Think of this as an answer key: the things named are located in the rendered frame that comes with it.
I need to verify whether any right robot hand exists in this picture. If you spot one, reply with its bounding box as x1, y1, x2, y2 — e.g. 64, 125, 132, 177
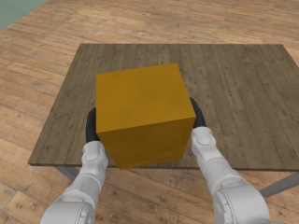
190, 97, 206, 129

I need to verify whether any left robot upper arm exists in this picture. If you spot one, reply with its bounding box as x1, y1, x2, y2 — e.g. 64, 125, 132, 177
41, 202, 95, 224

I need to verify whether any right robot upper arm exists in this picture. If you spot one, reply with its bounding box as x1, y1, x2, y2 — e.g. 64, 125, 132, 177
213, 185, 287, 224

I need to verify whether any carton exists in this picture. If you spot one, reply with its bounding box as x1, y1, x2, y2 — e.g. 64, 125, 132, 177
96, 63, 196, 170

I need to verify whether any robot right forearm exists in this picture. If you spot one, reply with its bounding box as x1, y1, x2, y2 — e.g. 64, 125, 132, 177
192, 126, 270, 218

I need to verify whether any robot left forearm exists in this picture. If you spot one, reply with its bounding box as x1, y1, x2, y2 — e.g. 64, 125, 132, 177
40, 141, 108, 224

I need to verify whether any left robot hand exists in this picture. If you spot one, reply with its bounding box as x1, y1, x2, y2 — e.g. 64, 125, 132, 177
85, 107, 101, 144

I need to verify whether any table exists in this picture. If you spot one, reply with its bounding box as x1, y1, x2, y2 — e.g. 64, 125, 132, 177
27, 43, 299, 197

